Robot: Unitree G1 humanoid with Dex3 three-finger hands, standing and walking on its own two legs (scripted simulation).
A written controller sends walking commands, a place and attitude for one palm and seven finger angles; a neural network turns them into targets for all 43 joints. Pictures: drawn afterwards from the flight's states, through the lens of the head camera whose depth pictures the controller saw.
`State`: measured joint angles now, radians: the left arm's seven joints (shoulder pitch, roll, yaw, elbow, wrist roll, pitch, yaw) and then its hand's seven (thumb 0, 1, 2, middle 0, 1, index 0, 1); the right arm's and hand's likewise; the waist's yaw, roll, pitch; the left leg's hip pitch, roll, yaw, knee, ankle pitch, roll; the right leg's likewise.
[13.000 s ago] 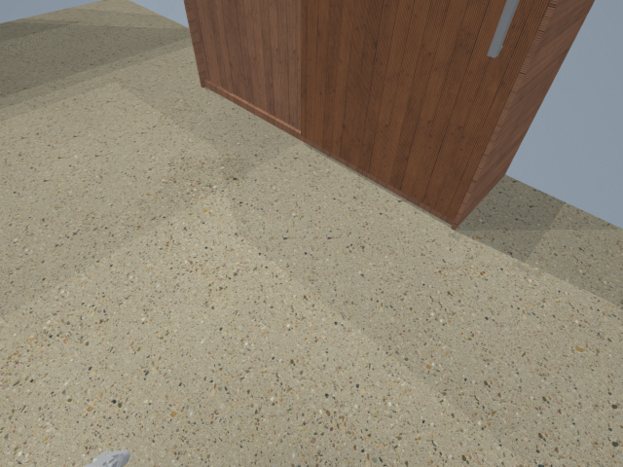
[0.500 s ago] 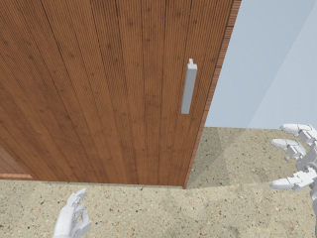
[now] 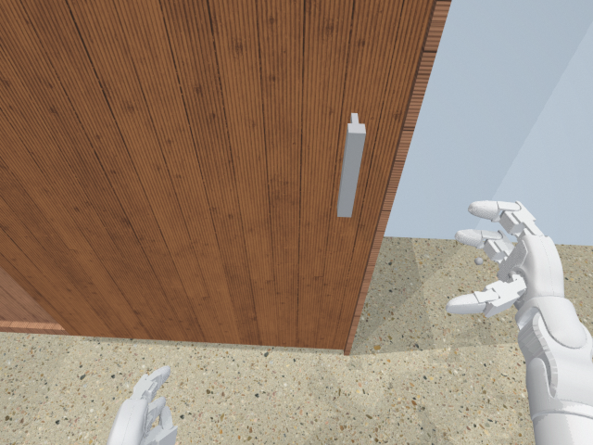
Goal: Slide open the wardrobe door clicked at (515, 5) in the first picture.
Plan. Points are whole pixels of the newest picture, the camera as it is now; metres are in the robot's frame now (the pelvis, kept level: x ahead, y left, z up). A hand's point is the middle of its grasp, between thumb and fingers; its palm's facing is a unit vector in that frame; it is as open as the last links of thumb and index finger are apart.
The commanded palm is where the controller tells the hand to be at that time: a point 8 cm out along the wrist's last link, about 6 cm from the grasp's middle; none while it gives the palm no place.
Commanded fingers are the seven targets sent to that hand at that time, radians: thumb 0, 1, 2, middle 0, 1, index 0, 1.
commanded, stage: move the hooked fingers beside the handle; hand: right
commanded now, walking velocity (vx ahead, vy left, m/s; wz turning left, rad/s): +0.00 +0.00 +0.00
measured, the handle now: (349, 166) +0.53 -0.06 +0.09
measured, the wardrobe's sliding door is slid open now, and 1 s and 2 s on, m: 0.00 0.00 0.00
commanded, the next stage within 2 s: feel for the door with the fingertips in 1.90 s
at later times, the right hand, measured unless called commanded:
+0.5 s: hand (436, 226) +0.39 -0.18 +0.10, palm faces +0.10 +1.00 -0.01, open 14.0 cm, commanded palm +0.37 -0.22 +0.11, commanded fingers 0.00 0.50 -0.30 0.30 1.20 0.30 1.20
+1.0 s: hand (403, 188) +0.47 -0.14 +0.11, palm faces +0.07 +1.00 -0.01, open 14.0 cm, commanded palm +0.45 -0.19 +0.10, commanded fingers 0.00 0.50 -0.30 0.30 1.20 0.30 1.20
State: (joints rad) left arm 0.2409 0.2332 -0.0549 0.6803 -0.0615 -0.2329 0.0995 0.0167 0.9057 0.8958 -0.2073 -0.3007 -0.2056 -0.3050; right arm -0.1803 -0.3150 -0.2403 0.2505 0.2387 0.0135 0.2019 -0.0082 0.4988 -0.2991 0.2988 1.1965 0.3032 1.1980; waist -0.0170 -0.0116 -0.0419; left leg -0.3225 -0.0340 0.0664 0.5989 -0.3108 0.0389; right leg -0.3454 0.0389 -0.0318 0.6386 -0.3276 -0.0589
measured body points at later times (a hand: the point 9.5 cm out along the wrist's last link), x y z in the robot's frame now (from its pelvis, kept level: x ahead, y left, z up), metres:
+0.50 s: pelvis +0.00 +0.03 +0.00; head +0.02 +0.03 +0.45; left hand +0.12 +0.29 -0.10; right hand +0.38 -0.23 +0.11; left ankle +0.00 +0.10 -0.73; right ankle +0.00 -0.07 -0.73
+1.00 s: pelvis +0.00 +0.02 -0.01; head +0.05 +0.02 +0.43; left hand +0.05 +0.29 -0.13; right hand +0.46 -0.20 +0.11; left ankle +0.00 +0.10 -0.73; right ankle +0.00 -0.07 -0.73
